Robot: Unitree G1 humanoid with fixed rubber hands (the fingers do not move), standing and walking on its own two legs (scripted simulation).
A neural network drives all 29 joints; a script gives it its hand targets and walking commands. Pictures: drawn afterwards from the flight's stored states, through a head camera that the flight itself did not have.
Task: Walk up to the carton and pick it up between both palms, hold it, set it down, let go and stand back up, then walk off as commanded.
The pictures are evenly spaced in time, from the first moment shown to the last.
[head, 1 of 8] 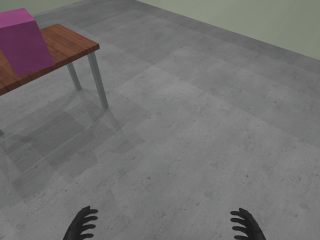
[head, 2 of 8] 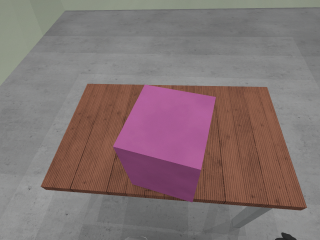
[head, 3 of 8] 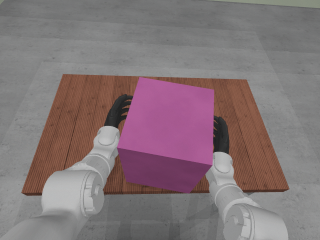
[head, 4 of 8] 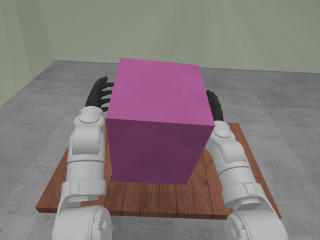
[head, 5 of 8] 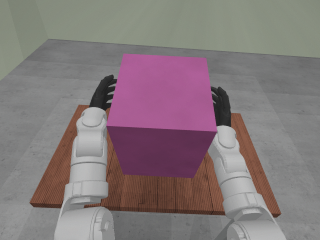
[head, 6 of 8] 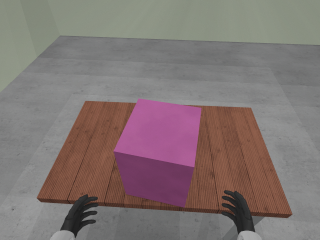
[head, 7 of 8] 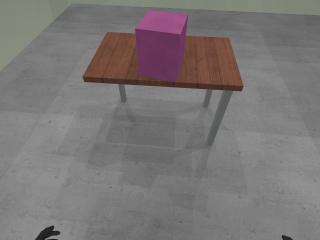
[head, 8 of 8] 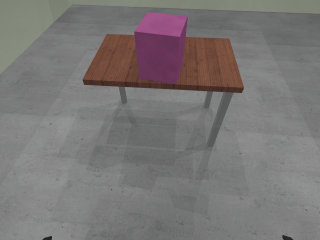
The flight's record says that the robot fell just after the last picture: no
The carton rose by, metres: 0.22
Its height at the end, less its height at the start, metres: +0.00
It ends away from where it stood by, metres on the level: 0.02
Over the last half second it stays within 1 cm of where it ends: yes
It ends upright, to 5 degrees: yes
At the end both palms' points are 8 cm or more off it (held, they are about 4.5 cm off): yes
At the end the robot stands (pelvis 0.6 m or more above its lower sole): yes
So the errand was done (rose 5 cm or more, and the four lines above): yes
